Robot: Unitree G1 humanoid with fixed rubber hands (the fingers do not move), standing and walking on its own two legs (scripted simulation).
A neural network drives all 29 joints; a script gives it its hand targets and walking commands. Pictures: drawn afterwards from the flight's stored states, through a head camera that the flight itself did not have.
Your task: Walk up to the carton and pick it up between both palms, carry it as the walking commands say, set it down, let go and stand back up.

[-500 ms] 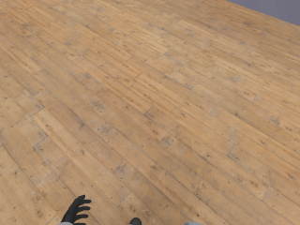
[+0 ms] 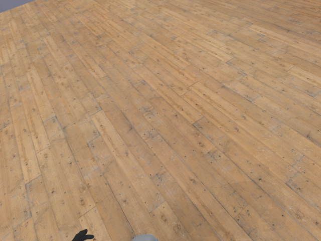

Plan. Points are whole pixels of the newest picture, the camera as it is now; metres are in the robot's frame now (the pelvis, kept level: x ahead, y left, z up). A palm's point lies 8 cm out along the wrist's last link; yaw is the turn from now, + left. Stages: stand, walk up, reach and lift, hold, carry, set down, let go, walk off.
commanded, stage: walk up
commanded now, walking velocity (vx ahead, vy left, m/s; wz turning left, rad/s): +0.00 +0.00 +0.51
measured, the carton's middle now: out of the picture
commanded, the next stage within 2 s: none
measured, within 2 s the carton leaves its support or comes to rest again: neither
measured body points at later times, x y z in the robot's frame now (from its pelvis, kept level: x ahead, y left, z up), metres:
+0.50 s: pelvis +0.00 +0.07 -0.01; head +0.06 +0.10 +0.44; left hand +0.10 +0.34 -0.14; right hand +0.11 -0.19 -0.13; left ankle +0.02 +0.17 -0.74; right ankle -0.03 -0.06 -0.69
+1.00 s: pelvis -0.02 -0.01 +0.00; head +0.03 -0.01 +0.45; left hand -0.04 +0.28 -0.12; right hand +0.17 -0.22 -0.14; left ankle -0.03 +0.15 -0.68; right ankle -0.01 -0.11 -0.74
